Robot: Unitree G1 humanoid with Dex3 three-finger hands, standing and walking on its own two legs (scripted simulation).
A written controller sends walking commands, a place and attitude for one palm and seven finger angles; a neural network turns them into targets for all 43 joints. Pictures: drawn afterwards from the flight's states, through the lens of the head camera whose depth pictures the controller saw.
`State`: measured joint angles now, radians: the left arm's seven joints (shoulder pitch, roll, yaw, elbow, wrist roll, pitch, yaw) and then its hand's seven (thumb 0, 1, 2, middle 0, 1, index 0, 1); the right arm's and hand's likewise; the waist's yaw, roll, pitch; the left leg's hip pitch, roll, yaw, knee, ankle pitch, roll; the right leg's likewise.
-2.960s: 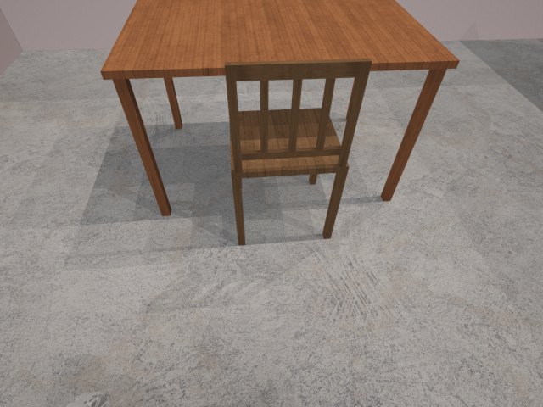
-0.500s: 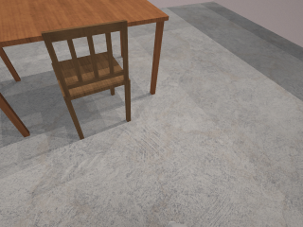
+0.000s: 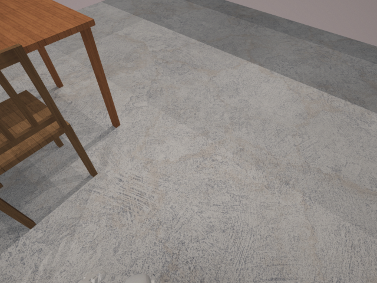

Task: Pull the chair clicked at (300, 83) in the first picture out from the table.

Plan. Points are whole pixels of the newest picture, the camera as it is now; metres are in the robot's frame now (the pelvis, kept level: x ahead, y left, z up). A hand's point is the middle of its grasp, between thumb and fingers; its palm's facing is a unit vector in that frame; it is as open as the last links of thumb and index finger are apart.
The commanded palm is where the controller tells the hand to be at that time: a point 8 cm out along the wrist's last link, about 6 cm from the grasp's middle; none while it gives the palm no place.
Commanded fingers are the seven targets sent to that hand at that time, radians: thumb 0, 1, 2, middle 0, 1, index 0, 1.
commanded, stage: walk to a spot facing it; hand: left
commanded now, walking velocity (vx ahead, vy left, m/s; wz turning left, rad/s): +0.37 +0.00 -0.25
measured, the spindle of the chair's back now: out of the picture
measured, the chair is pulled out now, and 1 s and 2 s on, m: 0.00 0.00 0.00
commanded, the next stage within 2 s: turn to face it in 0.64 s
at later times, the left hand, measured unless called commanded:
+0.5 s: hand (102, 237) +0.26 +0.24 -0.17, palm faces -0.12 -0.98 -0.13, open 7.4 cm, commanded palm none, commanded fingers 0.00 0.90 0.90 -0.20 -0.30 -0.20 -0.30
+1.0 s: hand (169, 154) +0.53 +0.07 -0.16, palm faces -0.35 -0.92 -0.18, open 7.4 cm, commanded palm none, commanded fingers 0.00 0.90 0.90 -0.20 -0.30 -0.20 -0.30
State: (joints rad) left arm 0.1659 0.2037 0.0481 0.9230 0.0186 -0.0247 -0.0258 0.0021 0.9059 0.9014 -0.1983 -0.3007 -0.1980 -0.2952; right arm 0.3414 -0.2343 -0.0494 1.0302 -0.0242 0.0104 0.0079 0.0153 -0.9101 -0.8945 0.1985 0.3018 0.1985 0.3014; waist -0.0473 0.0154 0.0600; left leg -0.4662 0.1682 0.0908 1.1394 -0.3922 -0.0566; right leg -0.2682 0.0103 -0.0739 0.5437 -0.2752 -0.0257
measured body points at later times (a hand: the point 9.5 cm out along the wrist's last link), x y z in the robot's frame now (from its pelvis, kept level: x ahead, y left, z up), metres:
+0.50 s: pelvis +0.20 +0.06 +0.01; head +0.21 +0.09 +0.46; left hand +0.26 +0.29 -0.15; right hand +0.16 -0.18 -0.12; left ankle +0.20 +0.13 -0.73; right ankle +0.19 -0.10 -0.63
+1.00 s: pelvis +0.35 -0.04 +0.00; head +0.37 -0.05 +0.44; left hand +0.55 +0.12 -0.14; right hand +0.26 -0.24 -0.17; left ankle +0.35 +0.11 -0.66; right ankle +0.38 -0.13 -0.73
